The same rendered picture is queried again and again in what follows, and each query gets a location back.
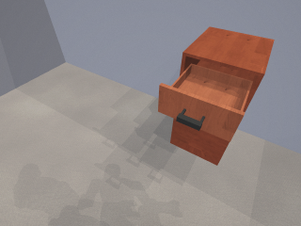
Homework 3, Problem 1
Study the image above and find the drawer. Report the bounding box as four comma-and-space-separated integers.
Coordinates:
158, 63, 253, 142

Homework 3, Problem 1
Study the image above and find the handle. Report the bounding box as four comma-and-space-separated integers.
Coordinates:
176, 108, 205, 131

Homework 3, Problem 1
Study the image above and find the cabinet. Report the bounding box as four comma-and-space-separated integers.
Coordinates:
170, 26, 275, 165

